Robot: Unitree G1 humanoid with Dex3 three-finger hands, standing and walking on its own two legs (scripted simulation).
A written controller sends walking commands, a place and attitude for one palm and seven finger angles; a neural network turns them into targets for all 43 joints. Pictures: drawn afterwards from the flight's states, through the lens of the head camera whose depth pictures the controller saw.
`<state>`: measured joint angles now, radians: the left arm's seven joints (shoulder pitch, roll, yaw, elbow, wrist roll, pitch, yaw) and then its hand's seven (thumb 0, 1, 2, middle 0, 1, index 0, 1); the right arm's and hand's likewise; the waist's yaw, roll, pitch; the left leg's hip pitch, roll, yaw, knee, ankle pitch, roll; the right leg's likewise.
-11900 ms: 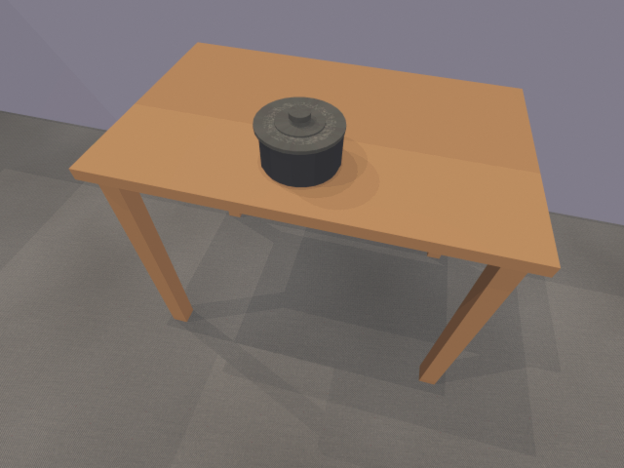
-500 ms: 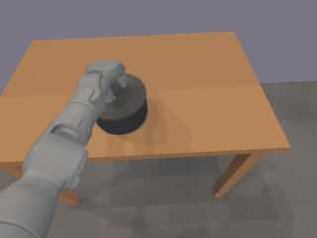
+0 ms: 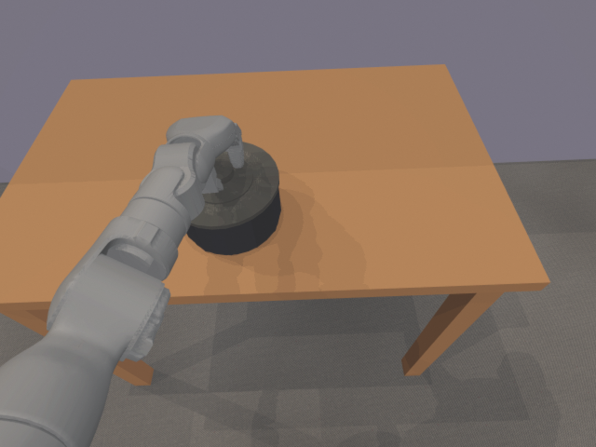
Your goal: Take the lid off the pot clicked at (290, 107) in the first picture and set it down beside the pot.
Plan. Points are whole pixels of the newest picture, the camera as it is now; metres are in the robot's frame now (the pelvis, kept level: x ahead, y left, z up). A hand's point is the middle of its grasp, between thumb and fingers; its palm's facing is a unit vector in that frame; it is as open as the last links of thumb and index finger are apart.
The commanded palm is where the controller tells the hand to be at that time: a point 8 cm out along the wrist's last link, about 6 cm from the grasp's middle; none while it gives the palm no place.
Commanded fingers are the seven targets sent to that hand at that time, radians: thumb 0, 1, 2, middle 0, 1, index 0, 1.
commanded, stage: close the fingers and squeeze the knob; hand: left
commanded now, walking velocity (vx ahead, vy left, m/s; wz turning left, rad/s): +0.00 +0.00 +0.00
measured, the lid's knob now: (219, 171) +0.51 +0.09 +0.06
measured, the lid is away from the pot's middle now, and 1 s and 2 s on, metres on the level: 0.00 0.01 0.01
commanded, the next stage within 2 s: lift the lid straight up in 0.42 s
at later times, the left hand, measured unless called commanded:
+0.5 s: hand (212, 172) +0.48 +0.10 +0.09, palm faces -0.36 -0.03 -0.93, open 7.4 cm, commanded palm +0.48 +0.10 +0.14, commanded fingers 0.00 0.74 0.85 -0.88 -1.07 -0.84 -1.05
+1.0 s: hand (211, 159) +0.49 +0.09 +0.11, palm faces -0.32 -0.03 -0.95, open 7.4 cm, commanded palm +0.48 +0.10 +0.18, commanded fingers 0.00 0.75 0.85 -0.89 -1.07 -0.85 -1.05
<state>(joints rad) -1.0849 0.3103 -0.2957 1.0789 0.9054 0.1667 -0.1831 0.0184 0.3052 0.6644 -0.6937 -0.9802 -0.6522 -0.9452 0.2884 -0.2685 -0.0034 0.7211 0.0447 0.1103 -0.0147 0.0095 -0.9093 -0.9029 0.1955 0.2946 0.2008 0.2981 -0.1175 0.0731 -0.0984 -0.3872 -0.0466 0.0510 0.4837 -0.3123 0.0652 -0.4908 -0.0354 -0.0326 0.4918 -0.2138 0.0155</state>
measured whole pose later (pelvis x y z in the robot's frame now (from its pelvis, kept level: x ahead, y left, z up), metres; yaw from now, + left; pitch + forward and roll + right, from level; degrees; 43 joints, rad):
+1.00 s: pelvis +0.00 +0.00 +0.00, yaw +0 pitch +11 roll +0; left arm -1.11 0.31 -0.29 1.07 0.91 0.19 -0.20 0.00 0.31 0.65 -0.71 -0.97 -0.65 -0.95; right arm 0.30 -0.26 0.00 0.74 0.05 0.07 -0.02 0.01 -0.91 -0.90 0.20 0.29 0.20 0.30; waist -0.12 0.08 -0.09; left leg -0.34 -0.05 0.05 0.44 -0.29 0.06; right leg -0.45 -0.03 -0.03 0.46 -0.20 0.01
